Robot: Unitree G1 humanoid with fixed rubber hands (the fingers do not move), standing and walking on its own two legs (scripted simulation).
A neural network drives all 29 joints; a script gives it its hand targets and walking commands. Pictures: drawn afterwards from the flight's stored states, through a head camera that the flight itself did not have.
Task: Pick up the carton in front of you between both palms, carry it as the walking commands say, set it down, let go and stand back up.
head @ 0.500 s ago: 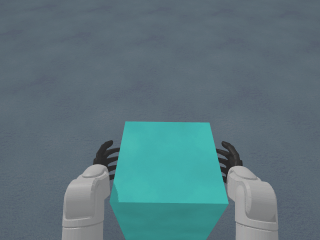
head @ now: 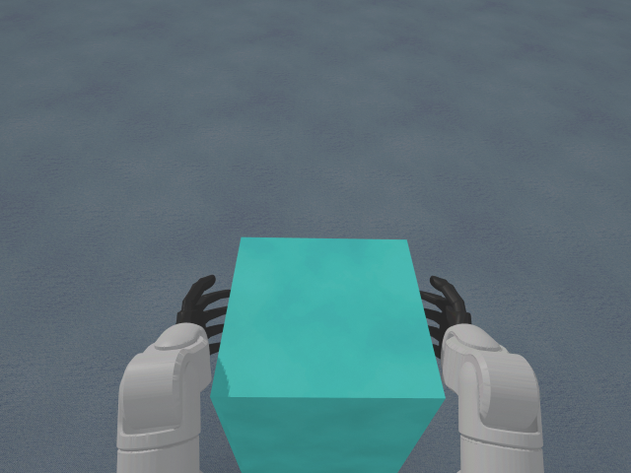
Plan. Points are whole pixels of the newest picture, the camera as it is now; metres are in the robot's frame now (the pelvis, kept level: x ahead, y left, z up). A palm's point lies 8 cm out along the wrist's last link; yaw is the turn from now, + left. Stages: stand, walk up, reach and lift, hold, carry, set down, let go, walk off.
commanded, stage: carry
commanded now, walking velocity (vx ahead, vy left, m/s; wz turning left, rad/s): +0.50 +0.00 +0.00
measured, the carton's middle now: (321, 359) +0.27 +0.00 -0.01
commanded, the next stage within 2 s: none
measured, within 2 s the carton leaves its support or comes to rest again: neither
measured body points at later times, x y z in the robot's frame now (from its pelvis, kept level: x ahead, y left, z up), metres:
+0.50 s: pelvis +0.31 -0.04 +0.00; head +0.35 -0.05 +0.45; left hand +0.59 +0.13 +0.06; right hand +0.61 -0.17 +0.05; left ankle +0.18 +0.07 -0.66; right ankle +0.40 -0.11 -0.74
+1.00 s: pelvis +0.46 +0.00 +0.00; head +0.44 +0.00 +0.45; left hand +0.73 +0.16 +0.07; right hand +0.74 -0.14 +0.08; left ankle +0.44 +0.10 -0.74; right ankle +0.40 -0.11 -0.74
